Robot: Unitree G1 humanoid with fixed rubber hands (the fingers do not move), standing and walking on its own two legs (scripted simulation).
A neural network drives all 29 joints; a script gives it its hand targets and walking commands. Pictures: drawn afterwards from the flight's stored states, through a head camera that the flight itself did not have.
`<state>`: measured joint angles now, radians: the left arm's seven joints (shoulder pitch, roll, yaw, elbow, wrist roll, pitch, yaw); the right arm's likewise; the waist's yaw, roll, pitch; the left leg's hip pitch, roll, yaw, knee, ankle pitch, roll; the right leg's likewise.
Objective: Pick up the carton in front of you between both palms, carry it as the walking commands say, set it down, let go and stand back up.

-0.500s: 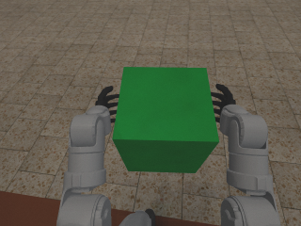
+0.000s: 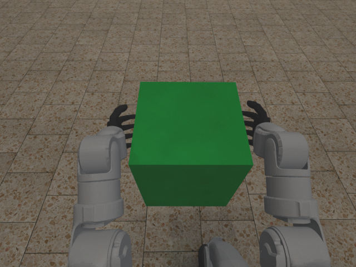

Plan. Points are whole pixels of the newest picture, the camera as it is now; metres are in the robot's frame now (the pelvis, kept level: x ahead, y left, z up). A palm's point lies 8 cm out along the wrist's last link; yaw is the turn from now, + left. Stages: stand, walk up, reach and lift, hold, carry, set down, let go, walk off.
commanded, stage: carry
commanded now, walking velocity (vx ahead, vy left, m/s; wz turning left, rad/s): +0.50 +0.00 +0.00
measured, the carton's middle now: (186, 149) +0.37 -0.02 +0.03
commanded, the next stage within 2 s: none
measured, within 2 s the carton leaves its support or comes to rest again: neither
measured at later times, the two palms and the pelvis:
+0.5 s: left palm (117, 60) +0.62 +0.15 +0.12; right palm (222, 55) +0.64 -0.15 +0.11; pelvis +0.28 -0.01 +0.00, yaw +2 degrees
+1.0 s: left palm (128, 26) +0.86 +0.15 +0.10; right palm (212, 24) +0.86 -0.15 +0.10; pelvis +0.60 +0.00 +0.00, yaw +0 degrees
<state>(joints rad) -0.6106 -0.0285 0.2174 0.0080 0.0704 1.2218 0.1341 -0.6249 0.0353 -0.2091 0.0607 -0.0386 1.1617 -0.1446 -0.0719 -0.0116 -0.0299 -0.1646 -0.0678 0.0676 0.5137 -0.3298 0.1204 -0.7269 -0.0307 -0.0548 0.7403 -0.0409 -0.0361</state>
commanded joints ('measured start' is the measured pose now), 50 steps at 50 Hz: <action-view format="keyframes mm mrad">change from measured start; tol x32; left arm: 1 -654 -1014 -663 -8 -352 -51 -205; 15 -834 -1127 -728 -198 -515 -95 -243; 50 -24 -970 -813 -395 -355 18 -292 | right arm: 1 -652 1064 680 -36 443 3 292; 50 8 975 796 -407 332 75 319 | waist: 1 -27 135 -399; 6 133 -251 -681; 50 64 135 -283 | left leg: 1 345 181 -126 43 945 20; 4 21 161 -40 373 729 -58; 6 -516 -18 -75 866 -282 -143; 25 -486 74 68 31 278 -134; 29 83 82 117 -188 396 -94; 31 625 501 -482 -94 513 118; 50 162 278 66 -116 489 -57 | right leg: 1 110 87 -103 -236 114 -29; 4 721 -8 -37 -338 255 -72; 6 1194 -410 602 -233 412 -327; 12 793 -236 338 -411 -19 -178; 28 869 -132 -36 -190 609 -43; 33 -43 -1 46 483 -480 34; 50 425 13 -186 -346 -49 20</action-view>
